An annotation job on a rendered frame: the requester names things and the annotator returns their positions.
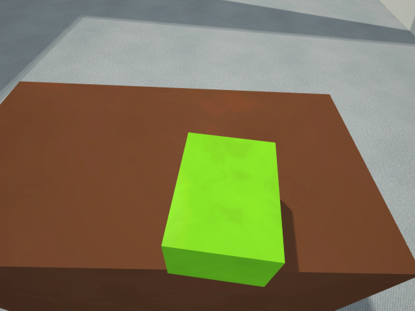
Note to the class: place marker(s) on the carton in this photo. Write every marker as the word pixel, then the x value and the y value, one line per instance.
pixel 225 217

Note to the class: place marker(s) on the pedestal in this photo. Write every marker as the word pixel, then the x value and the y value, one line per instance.
pixel 87 177

